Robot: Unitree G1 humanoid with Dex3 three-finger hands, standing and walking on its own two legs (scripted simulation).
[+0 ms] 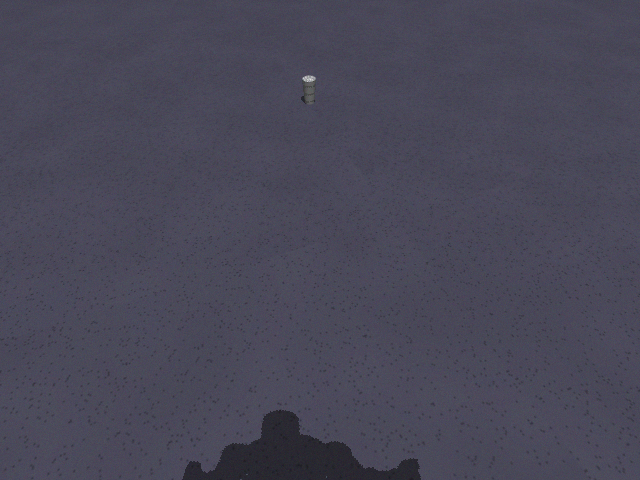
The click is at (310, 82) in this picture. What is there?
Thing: tapered cup
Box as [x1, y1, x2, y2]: [302, 75, 315, 103]
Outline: 308,75 302,78 304,98 306,103 312,103 314,98 315,78 313,76
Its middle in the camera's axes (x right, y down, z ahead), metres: -0.04 -0.85 +2.32
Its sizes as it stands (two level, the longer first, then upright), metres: 0.078 0.078 0.147
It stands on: the floor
